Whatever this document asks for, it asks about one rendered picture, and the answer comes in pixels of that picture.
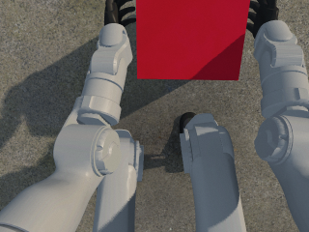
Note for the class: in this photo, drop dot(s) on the robot left forearm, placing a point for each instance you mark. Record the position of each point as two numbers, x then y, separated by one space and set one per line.
99 103

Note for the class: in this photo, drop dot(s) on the robot left upper arm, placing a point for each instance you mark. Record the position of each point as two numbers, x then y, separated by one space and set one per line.
83 155

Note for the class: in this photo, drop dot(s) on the robot right upper arm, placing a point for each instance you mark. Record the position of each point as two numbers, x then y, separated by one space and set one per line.
283 141

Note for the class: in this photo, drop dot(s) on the carton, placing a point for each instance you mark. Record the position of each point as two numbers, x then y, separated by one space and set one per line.
190 39

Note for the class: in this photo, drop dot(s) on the left robot shin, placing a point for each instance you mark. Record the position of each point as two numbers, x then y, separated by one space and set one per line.
125 134

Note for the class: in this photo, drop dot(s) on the right robot shin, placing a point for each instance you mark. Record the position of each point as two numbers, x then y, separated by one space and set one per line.
226 141

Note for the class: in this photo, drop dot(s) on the robot right forearm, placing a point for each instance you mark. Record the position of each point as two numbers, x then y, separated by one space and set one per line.
283 74

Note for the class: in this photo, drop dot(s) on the robot left hand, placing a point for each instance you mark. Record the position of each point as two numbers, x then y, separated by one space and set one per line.
113 14

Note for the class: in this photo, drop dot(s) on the robot shin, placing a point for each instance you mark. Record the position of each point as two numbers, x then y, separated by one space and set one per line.
226 141
125 134

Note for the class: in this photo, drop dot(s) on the robot right hand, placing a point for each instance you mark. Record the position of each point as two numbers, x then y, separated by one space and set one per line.
265 11

